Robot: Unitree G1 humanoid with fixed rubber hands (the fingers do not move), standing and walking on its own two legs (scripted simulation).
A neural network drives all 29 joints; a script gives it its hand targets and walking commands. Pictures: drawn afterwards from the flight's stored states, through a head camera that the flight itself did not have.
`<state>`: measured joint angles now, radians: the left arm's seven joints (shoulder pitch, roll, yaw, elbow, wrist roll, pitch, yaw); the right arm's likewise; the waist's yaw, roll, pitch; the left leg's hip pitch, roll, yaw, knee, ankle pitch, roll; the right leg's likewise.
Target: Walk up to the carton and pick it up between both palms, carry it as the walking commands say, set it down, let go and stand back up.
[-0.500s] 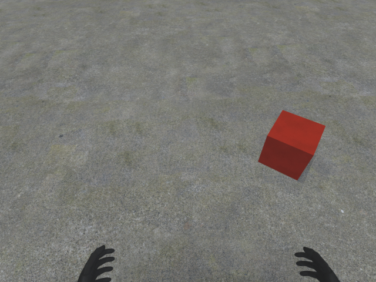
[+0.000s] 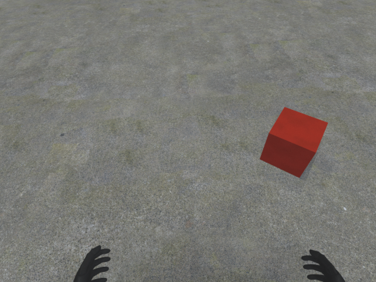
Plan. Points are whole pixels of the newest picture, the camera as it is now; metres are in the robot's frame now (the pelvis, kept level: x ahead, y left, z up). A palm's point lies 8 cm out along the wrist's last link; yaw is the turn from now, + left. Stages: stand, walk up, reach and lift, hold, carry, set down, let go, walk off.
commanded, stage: stand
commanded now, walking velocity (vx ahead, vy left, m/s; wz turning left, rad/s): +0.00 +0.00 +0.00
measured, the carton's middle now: (291, 142) +0.92 -0.59 -0.62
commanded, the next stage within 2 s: walk up in 1.82 s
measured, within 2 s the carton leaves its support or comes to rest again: neither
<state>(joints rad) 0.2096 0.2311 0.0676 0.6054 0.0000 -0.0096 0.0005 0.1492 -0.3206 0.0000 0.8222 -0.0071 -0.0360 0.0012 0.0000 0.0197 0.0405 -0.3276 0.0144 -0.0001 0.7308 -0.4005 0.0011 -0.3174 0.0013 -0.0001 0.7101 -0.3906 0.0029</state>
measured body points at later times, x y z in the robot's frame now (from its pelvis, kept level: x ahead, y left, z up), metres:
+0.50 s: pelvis +0.00 +0.00 +0.00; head +0.02 +0.00 +0.45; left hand +0.15 +0.26 -0.09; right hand +0.12 -0.28 -0.12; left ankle -0.01 +0.12 -0.72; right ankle -0.01 -0.12 -0.72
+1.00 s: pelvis +0.00 +0.00 +0.00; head +0.01 +0.00 +0.45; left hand +0.14 +0.26 -0.10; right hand +0.11 -0.29 -0.12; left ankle -0.01 +0.12 -0.72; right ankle -0.01 -0.12 -0.72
